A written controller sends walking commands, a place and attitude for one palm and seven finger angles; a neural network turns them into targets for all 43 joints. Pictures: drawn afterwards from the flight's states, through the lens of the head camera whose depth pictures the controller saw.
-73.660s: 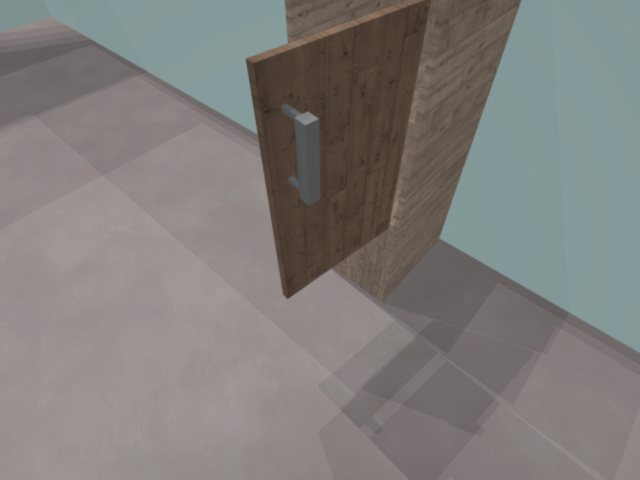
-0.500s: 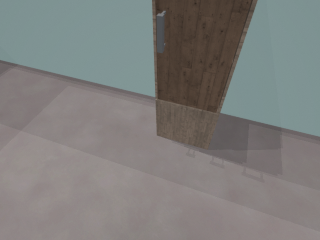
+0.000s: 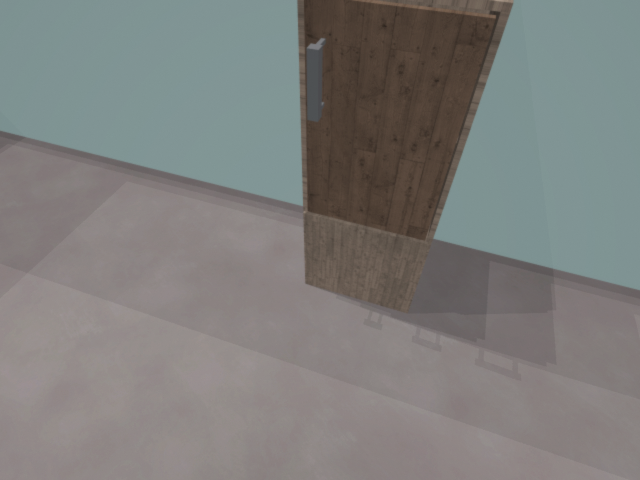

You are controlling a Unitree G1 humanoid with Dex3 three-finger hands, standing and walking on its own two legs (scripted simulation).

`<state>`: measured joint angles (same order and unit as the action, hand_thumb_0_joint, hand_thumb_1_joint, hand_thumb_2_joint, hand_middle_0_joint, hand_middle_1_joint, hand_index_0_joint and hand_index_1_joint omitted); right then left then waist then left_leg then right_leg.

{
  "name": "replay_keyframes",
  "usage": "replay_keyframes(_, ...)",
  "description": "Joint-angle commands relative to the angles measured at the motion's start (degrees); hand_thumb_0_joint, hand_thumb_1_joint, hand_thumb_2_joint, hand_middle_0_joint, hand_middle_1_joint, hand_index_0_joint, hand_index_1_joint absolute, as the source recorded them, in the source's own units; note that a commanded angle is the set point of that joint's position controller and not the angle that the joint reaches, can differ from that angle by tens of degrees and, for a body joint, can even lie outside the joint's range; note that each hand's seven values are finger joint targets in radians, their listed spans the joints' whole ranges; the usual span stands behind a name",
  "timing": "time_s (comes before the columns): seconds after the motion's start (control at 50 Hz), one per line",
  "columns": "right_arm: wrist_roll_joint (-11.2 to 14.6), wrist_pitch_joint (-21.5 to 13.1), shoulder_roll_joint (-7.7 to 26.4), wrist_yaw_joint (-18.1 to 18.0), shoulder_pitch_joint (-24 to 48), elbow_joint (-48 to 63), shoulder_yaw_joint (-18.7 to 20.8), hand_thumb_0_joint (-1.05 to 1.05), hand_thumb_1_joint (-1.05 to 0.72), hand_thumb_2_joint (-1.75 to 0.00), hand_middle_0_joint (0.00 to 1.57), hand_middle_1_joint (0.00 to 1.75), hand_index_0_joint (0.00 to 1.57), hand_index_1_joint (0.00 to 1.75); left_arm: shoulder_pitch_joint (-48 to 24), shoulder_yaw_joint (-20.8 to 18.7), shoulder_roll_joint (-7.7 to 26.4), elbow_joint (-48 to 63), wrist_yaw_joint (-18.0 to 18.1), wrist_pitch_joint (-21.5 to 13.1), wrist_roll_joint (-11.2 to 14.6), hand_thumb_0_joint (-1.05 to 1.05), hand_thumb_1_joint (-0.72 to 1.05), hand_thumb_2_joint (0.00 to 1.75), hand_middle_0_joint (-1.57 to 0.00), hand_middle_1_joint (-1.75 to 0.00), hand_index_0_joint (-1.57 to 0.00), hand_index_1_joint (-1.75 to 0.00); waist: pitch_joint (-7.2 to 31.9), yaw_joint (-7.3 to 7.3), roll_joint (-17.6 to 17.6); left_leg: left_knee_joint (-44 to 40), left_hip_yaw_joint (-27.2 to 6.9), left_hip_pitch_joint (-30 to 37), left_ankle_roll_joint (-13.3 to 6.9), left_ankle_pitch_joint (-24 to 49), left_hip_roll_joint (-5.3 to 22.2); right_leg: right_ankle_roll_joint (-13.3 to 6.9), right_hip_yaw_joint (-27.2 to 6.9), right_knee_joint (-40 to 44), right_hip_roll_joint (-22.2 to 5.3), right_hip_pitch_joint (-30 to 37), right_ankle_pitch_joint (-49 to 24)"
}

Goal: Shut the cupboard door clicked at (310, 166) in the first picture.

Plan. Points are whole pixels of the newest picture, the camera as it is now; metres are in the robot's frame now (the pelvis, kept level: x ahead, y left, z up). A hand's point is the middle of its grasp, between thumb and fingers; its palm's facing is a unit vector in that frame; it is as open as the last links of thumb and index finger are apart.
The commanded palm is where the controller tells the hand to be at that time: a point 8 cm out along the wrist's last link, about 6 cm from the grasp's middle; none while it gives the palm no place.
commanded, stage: look to check the result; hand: left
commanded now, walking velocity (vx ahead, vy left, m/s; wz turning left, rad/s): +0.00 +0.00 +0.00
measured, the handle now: (318, 80) +0.88 +0.05 +0.08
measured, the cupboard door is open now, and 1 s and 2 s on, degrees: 0 0 0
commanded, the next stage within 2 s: stand and wait in 0.46 s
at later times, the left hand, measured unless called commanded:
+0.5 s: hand out of the picture +0.06 +0.22 -0.16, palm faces -0.01 -0.95 -0.30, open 7.4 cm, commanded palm none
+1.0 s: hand out of the picture +0.07 +0.21 -0.16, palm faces -0.02 -0.95 -0.30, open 7.4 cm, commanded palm none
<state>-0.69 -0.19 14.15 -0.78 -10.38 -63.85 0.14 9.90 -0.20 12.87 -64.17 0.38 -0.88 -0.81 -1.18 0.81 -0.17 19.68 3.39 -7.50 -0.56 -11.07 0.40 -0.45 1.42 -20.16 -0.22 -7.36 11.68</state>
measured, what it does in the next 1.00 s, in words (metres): stands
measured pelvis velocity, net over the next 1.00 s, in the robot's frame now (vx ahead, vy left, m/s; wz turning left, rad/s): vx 0.02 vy -0.02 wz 0.00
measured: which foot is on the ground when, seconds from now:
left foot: down 0.00-1.00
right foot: down 0.00-1.00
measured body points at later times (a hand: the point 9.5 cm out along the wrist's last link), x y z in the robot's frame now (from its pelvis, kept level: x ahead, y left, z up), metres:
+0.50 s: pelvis +0.01 -0.01 +0.00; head +0.02 -0.02 +0.45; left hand +0.06 +0.27 -0.14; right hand +0.06 -0.28 -0.15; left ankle +0.00 +0.11 -0.75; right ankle -0.01 -0.11 -0.75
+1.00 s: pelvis +0.02 -0.02 +0.00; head +0.03 -0.02 +0.45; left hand +0.07 +0.26 -0.14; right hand +0.06 -0.29 -0.15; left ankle +0.00 +0.11 -0.75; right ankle -0.01 -0.11 -0.75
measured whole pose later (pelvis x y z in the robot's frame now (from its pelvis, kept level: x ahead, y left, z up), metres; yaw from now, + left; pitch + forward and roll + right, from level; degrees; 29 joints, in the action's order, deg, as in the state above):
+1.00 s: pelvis +0.02 -0.02 +0.00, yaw +0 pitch -1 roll +0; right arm -0.6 0.3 16.7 -0.7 -9.5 -64.5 -0.1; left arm 9.3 -0.4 16.3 -65.2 0.4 -1.2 -0.6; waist -2.0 0.8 -0.6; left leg 16.8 3.2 -4.4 0.9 -11.1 1.8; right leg -1.7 1.6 -16.7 1.3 -4.0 11.4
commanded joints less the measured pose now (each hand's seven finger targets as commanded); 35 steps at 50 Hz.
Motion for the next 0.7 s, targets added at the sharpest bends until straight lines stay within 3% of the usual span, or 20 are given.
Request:
replay_keyframes(0.0,-0.1,-1.1,9.3,-0.8,-0.4,2.0,1.8,0.00,-0.90,-0.90,0.20,0.30,0.20,0.30,1.2,-2.3,10.7,1.8,0.8,-0.8,0.0,0.00,0.90,0.90,-0.20,-0.30,-0.20,-0.30,1.2,-0.38,-0.3,-3.3,-6.0,1.1,-0.7,9.0,6.6,-1.9,-5.7,3.4,-6.4,-0.5,-10.4)
replay_keyframes(0.32,0.1,-0.8,11.6,-0.8,0.7,2.0,1.8,0.00,-0.90,-0.90,0.20,0.30,0.20,0.30,0.8,-2.4,13.2,1.1,0.9,-1.2,0.1,0.00,0.90,0.90,-0.20,-0.30,-0.20,-0.30,2.5,-0.35,1.2,-3.2,-5.7,3.4,-0.7,10.6,7.0,-2.3,-5.7,4.3,-6.8,1.3,-14.3)
replay_keyframes(0.68,-0.1,-0.9,12.3,-0.8,2.1,2.1,1.8,0.00,-0.90,-0.90,0.20,0.30,0.20,0.30,-1.0,-2.5,14.0,1.7,0.8,-1.3,0.2,0.00,0.90,0.90,-0.20,-0.30,-0.20,-0.30,1.8,-0.31,-0.1,-4.1,-5.5,3.6,-0.2,11.1,7.2,-2.2,-6.0,4.8,-6.8,2.2,-15.8)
